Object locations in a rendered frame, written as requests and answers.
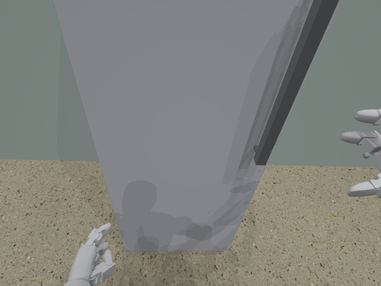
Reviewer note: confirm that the fridge door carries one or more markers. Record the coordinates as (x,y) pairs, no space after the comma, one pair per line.
(177,93)

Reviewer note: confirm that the handle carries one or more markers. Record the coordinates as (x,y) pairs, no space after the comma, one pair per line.
(318,18)

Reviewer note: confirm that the robot right hand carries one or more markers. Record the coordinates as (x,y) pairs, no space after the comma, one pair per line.
(371,141)

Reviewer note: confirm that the robot left hand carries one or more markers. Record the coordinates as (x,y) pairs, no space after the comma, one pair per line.
(88,257)

